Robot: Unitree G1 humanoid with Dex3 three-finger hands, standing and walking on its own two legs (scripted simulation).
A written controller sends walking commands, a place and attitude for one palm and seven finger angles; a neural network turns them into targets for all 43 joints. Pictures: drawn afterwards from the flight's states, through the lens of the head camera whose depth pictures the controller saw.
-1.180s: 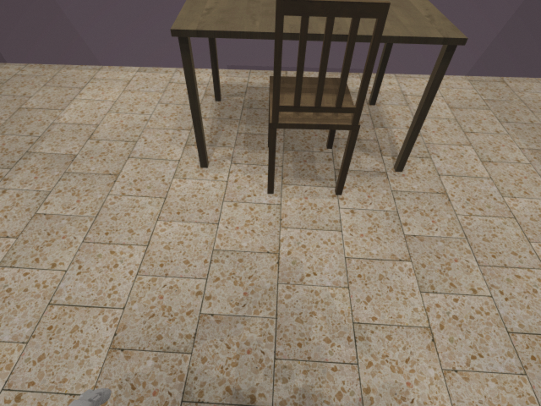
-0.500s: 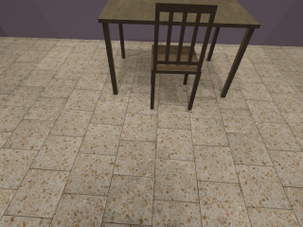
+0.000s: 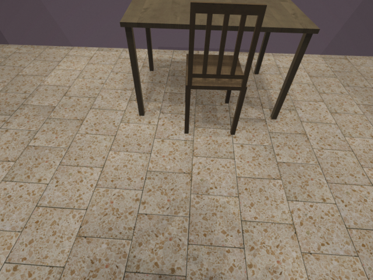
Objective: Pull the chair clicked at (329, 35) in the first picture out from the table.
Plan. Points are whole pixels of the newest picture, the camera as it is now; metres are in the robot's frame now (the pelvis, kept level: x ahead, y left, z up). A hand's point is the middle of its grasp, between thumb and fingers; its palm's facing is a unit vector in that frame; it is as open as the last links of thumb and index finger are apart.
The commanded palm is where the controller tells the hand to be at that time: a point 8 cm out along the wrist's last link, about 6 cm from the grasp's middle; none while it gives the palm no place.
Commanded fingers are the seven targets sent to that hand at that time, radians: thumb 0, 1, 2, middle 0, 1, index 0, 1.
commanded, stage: look at it before walking up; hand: left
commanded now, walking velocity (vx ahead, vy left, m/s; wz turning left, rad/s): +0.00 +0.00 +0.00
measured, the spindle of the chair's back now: (222, 46) +1.30 -0.13 -0.08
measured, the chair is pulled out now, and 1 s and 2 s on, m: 0.00 0.00 0.00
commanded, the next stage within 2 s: walk to a spot facing it in 0.26 s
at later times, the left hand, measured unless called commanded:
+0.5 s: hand out of the picture +0.07 +0.24 -0.16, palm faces -0.04 -0.95 -0.32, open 7.4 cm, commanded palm none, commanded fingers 0.00 0.90 0.90 -0.20 -0.30 -0.20 -0.30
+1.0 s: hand out of the picture +0.08 +0.14 -0.17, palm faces -0.21 -0.96 -0.18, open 7.4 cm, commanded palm none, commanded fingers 0.00 0.90 0.90 -0.20 -0.30 -0.20 -0.30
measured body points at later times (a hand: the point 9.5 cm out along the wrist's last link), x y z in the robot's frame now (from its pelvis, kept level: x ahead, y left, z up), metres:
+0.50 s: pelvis +0.01 +0.00 +0.00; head +0.01 +0.01 +0.45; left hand +0.07 +0.29 -0.14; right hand +0.08 -0.29 -0.13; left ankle +0.01 +0.13 -0.74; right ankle +0.01 -0.12 -0.74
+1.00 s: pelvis +0.09 -0.04 +0.00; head +0.12 -0.05 +0.45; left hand +0.10 +0.19 -0.15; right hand +0.12 -0.31 -0.14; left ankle +0.18 +0.09 -0.68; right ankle +0.02 -0.12 -0.74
